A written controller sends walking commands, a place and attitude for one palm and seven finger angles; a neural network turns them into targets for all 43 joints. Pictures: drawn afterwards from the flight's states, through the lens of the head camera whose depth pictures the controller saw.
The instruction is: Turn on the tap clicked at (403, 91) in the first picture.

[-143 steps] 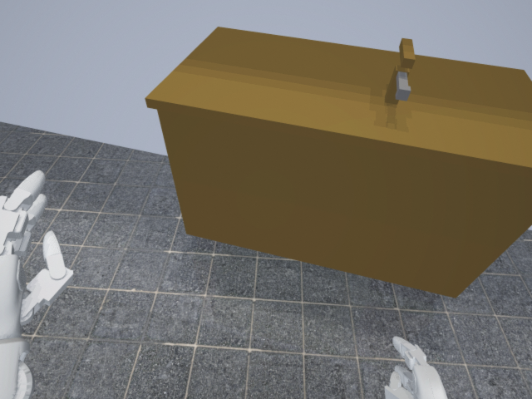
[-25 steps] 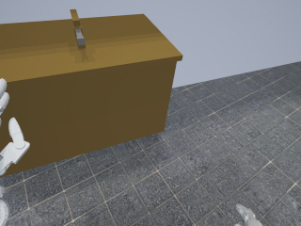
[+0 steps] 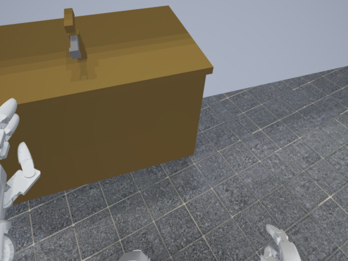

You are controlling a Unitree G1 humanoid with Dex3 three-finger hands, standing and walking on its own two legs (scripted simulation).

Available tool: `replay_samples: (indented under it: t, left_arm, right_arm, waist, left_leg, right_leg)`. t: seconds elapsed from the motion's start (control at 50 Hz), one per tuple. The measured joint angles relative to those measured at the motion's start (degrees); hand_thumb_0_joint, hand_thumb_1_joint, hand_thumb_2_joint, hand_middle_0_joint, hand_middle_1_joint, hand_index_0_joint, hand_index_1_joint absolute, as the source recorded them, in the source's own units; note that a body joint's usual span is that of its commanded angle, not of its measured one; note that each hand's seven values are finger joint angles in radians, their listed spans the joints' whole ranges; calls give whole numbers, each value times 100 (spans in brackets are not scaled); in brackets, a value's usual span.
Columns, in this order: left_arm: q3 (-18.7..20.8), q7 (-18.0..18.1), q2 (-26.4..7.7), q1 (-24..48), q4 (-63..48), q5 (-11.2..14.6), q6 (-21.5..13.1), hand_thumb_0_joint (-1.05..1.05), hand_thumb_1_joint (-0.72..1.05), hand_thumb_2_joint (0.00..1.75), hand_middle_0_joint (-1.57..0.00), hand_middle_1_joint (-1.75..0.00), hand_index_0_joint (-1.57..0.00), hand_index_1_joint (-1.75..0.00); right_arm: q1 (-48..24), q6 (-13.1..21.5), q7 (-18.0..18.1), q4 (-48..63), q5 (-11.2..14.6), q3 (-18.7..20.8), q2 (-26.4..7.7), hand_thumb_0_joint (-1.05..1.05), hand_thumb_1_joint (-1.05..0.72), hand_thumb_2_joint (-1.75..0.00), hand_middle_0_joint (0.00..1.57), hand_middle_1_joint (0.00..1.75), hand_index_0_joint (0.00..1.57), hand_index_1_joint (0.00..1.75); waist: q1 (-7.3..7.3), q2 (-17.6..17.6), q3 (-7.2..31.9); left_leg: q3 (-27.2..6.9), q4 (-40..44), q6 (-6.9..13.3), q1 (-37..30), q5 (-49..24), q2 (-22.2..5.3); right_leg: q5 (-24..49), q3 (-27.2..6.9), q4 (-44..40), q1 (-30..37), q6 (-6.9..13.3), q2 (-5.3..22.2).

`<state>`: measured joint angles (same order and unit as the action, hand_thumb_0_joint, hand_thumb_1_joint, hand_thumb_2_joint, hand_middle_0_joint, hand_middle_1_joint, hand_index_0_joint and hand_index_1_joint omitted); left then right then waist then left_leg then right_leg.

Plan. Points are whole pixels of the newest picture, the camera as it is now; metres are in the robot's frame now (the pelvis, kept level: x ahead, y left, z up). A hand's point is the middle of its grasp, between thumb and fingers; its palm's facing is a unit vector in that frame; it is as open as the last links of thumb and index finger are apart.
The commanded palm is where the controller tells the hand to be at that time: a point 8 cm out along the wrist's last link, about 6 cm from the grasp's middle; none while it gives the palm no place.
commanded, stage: take the last steps up to it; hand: left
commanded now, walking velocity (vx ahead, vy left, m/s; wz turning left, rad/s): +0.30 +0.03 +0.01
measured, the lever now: (75, 52) +0.68 +0.38 +0.09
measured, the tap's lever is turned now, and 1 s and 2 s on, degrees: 0 0 0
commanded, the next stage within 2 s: come to a stop and stand still in 0.88 s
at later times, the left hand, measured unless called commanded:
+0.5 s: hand (92, 114) +0.35 +0.19 +0.17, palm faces +0.43 -0.79 -0.44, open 7.4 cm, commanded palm +0.29 +0.23 +0.18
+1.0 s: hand (101, 77) +0.44 +0.19 +0.18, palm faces +0.41 -0.80 -0.44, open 7.5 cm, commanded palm +0.39 +0.24 +0.18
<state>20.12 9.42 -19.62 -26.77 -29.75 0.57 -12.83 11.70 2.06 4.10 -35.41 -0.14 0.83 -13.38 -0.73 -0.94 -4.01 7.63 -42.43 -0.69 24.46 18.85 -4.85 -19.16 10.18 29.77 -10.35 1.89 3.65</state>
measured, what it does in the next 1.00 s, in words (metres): walks ahead: left foot, then right foot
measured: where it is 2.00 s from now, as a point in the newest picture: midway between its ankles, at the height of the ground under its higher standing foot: outside the picture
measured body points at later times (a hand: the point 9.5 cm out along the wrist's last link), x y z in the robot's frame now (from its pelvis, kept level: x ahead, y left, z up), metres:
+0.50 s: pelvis +0.13 -0.05 -0.01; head +0.15 -0.07 +0.44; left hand +0.32 +0.23 +0.19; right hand +0.28 -0.28 -0.13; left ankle +0.10 +0.09 -0.66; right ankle +0.16 -0.14 -0.74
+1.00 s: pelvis +0.23 -0.04 +0.00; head +0.25 -0.05 +0.44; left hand +0.41 +0.23 +0.21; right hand +0.41 -0.24 -0.09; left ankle +0.25 +0.08 -0.74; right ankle +0.26 -0.15 -0.73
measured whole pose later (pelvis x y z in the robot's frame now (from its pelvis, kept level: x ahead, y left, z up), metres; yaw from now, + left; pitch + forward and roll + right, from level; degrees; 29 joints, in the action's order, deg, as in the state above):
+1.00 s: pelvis +0.23 -0.04 +0.00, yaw +1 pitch -1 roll +0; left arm 21.1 8.8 -22.1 -27.5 -30.6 1.2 -13.0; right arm 12.2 6.0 2.6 -33.4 0.4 -1.7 -7.4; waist 0.1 0.8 -2.4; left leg 7.2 -32.3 0.1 15.6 15.4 -4.5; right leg -21.5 7.2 38.0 -18.9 -1.7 2.8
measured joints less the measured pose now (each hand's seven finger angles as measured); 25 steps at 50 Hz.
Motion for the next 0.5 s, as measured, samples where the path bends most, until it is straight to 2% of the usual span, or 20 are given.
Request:
replay_samples:
  t: [0.06,0.08,0.12,0.16,0.2,0.28,0.36,0.38,0.42,0.46,0.5]
  left_arm:
    - [54,75,-73,-40,-252,23,-21,2,88,90,-21,-30,-21,-30]
    - [103,97,-122,-7,-293,35,-35,2,88,90,-21,-30,-21,-30]
    - [168,108,-216,205,-150,58,-64,2,88,90,-21,-30,-21,-30]
    - [191,64,-270,373,35,64,-15,2,88,90,-21,-30,-21,-30]
    - [201,22,-280,372,27,68,37,2,89,90,-21,-30,-21,-30]
    - [184,-47,-249,-12,-192,83,-22,2,89,90,-21,-30,-21,-30]
    - [218,-81,-375,-148,-57,55,-57,1,89,90,-21,-30,-21,-30]
    - [219,-80,-400,-76,13,29,-50,1,89,90,-21,-30,-21,-30]
    - [118,-99,-241,174,228,4,-27,1,88,90,-21,-30,-21,-30]
    - [51,-135,-30,306,396,13,-2,1,88,90,-21,-30,-21,-30]
    - [31,-149,104,291,459,-4,-12,1,88,90,-21,-30,-21,-30]
  right_arm:
    - [49,61,37,190,-1,75,-98,2,-91,-90,20,30,20,30]
    - [8,81,51,224,9,108,-86,2,-91,-90,20,30,20,30]
    - [-131,100,58,219,20,144,44,2,-91,-90,20,30,20,30]
    - [-219,141,14,203,34,102,182,2,-91,-90,20,30,19,30]
    - [-243,206,-57,205,56,27,319,1,-91,-90,20,30,19,30]
    - [-94,319,-147,266,65,-124,502,1,-90,-90,20,30,20,30]
    - [156,332,-109,260,76,-199,550,1,-90,-90,20,30,20,30]
    - [191,317,-93,233,84,-196,523,1,-90,-90,20,30,20,30]
    - [102,249,-85,-25,69,-151,371,1,-90,-90,20,30,20,30]
    - [-4,166,-110,-293,57,-106,225,1,-90,-90,20,30,20,30]
    - [-60,98,-109,-409,51,-64,120,2,-90,-90,20,30,20,30]
  waist:
    - [-29,-53,0]
    - [-24,-107,-12]
    - [17,-235,-52]
    - [119,-195,-6]
    - [178,-116,45]
    - [183,102,123]
    - [116,300,130]
    - [91,336,125]
    - [24,449,51]
    - [-30,441,1]
    - [-3,397,-23]
  left_leg:
    - [186,1083,75,-540,-543,85]
    - [229,1119,134,-611,-816,105]
    - [298,803,184,-631,-565,130]
    - [241,769,172,-690,-352,83]
    - [195,913,116,-797,-335,6]
    - [167,1184,-39,-1044,-322,-169]
    - [16,773,-187,-1094,64,-315]
    - [-44,361,-91,-963,314,-343]
    - [-386,-981,4,-496,819,-207]
    - [-547,-2119,-13,-52,697,3]
    - [-536,-2606,-56,281,438,74]
  right_leg:
    - [-351,-73,349,68,-83,-19]
    - [-520,-145,711,-26,-114,23]
    - [-953,-469,1900,-424,-176,7]
    - [-1130,-621,2912,-903,-211,-103]
    - [-1009,-613,3183,-1289,-250,-97]
    - [-430,-392,2109,-1519,-326,59]
    - [78,-136,606,-1021,-349,50]
    - [437,-97,546,-980,-219,39]
    - [329,-9,918,-1018,-10,38]
    - [143,-4,905,-889,51,49]
    - [174,24,644,-690,22,43]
